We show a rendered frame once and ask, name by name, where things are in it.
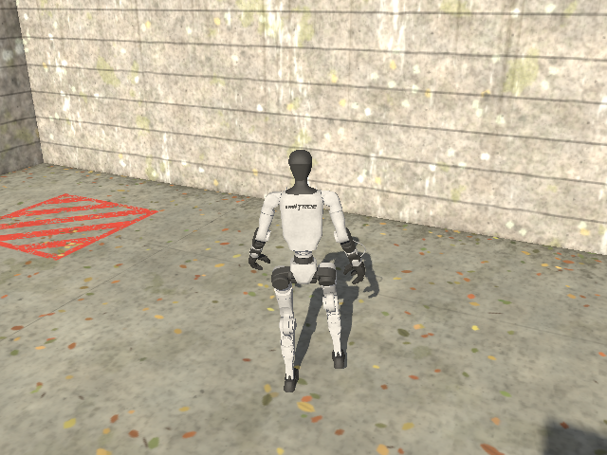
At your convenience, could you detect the right robot hand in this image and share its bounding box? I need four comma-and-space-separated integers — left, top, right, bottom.
343, 262, 365, 284

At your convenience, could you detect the left robot upper arm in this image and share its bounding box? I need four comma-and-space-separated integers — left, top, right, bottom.
255, 191, 282, 242

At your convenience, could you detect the right robot upper arm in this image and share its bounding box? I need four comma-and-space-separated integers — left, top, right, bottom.
321, 190, 349, 243

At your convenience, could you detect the left robot thigh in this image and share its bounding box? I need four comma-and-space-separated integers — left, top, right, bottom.
271, 265, 297, 335

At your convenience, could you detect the robot right forearm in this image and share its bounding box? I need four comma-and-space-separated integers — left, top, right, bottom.
340, 228, 362, 266

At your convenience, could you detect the humanoid robot torso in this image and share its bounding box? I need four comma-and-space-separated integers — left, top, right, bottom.
280, 186, 324, 284

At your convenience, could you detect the robot left forearm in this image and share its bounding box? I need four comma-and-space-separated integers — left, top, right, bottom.
249, 228, 266, 258

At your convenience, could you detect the left robot hand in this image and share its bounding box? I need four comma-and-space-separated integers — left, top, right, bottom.
248, 254, 270, 270

